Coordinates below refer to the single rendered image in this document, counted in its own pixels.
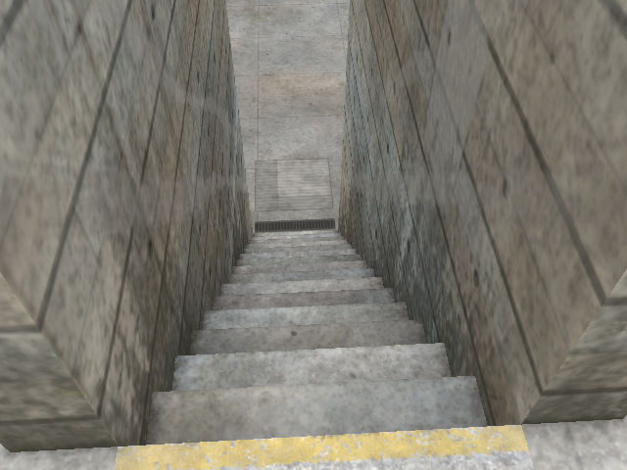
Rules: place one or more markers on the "stairs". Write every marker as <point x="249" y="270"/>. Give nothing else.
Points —
<point x="304" y="340"/>

